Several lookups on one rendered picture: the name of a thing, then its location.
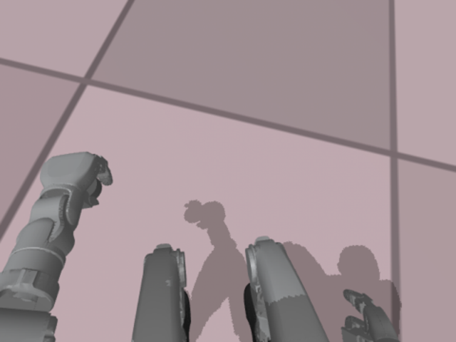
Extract right robot foot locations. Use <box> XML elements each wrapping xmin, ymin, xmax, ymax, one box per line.
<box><xmin>244</xmin><ymin>283</ymin><xmax>271</xmax><ymax>342</ymax></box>

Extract left robot arm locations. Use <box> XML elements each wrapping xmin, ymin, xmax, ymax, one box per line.
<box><xmin>0</xmin><ymin>184</ymin><xmax>84</xmax><ymax>342</ymax></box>

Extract tin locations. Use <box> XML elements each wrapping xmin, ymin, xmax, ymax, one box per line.
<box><xmin>86</xmin><ymin>178</ymin><xmax>102</xmax><ymax>198</ymax></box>

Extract left robot hand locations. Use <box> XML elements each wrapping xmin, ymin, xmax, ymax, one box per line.
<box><xmin>40</xmin><ymin>152</ymin><xmax>113</xmax><ymax>209</ymax></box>

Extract right robot hand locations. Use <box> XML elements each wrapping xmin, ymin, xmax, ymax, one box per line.
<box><xmin>341</xmin><ymin>289</ymin><xmax>399</xmax><ymax>342</ymax></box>

